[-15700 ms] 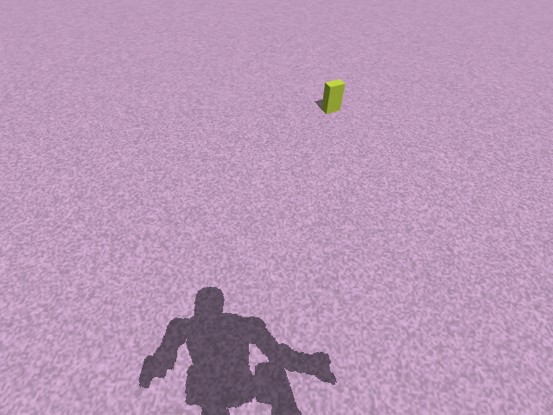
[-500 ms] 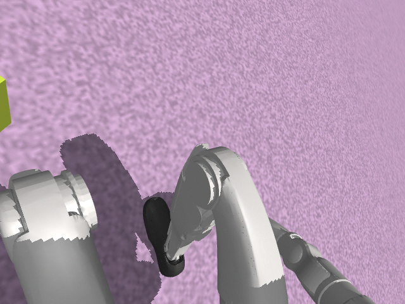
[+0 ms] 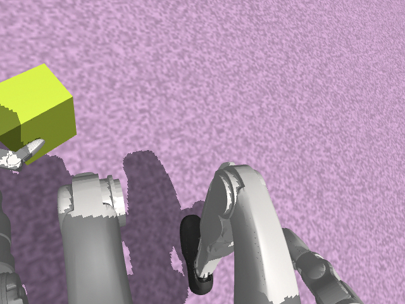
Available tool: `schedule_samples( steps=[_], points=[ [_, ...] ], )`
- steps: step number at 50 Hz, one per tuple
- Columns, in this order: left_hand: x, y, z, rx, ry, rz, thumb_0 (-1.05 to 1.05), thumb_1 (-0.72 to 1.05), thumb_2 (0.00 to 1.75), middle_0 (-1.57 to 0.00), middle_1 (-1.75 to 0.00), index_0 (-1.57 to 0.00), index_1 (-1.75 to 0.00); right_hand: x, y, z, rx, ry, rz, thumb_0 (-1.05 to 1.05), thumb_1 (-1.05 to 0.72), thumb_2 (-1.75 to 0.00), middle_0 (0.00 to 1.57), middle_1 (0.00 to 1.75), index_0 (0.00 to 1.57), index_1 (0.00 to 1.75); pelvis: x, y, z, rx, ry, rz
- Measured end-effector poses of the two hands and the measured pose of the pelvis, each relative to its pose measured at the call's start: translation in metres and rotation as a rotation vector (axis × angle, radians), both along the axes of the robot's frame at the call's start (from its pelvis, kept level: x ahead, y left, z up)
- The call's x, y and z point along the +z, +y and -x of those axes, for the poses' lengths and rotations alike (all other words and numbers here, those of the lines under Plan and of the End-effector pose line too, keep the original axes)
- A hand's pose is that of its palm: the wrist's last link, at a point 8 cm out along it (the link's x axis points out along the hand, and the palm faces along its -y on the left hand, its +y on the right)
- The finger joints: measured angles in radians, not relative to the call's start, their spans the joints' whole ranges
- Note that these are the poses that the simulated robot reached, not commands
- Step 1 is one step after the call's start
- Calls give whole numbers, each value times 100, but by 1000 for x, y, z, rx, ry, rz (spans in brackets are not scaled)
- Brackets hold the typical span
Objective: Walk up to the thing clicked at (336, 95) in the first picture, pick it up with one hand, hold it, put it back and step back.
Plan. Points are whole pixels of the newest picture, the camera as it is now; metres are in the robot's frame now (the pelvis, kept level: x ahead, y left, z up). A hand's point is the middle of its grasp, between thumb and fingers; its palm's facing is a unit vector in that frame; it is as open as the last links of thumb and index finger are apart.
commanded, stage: settle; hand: left
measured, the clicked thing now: (34, 121) +0.42 +0.27 -0.09
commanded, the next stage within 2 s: lift in 1.06 s
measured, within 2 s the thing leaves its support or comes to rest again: neither
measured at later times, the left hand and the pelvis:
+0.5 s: hand out of the picture +0.40 +0.31 +0.00, palm faces +0.34 -0.94 -0.02, open 10.3 cm; pelvis +0.02 -0.01 +0.04, yaw +5 degrees
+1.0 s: hand out of the picture +0.39 +0.29 +0.04, palm faces +0.35 -0.94 -0.01, open 10.4 cm; pelvis +0.02 -0.01 +0.06, yaw +7 degrees
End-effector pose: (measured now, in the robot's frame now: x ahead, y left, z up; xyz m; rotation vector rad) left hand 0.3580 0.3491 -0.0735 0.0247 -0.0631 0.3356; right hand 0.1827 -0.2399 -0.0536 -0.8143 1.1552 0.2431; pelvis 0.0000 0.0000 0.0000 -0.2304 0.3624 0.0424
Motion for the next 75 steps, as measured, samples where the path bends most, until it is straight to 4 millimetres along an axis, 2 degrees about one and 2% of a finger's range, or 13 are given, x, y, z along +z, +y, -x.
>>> schedule_samples(
  steps=[9, 17, 32, 45, 65, 75],
  points=[
    [38, 3, 4, 9, 34, -9, 0, -51, 110, -77, -109, -75, -109, -11, -5, -9, -107, -23, -85, 0, -90, -90, 21, 30, 21, 30, 13, -5, -6, 22, 81, -39],
    [55, 2, 1, -3, 58, 3, 0, -52, 111, -77, -109, -76, -109, -18, -7, -12, -180, -11, -122, 0, -91, -90, 20, 30, 21, 30, 23, -7, -13, 36, 138, -67],
    [95, -2, -3, 4, 53, 11, 0, -52, 111, -78, -109, -77, -109, -9, -10, -26, -243, -50, -161, 0, -91, -91, 20, 30, 21, 30, 46, -10, -20, 56, 194, -100],
    [108, -12, 7, 23, 59, 32, 0, -56, 113, -79, -111, -78, -110, 2, -15, -23, -251, -75, -172, 0, -92, -91, 20, 30, 20, 30, 57, -14, -16, 62, 192, -119],
    [129, -12, 3, 12, 61, 23, 0, -57, 114, -78, -113, -78, -111, 17, -10, -14, -277, -75, -182, 0, -92, -91, 20, 30, 20, 30, 74, -11, -16, 70, 201, -121],
    [160, -14, 12, -26, 56, 1, 0, -56, 112, -79, -112, -79, -109, 31, -8, -16, -295, -102, -208, 0, -93, -90, 20, 30, 20, 30, 90, -12, -15, 76, 199, -127]
  ],
)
